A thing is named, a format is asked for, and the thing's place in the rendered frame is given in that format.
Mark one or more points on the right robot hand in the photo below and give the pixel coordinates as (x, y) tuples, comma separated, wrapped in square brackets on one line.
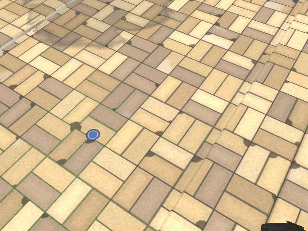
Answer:
[(281, 226)]

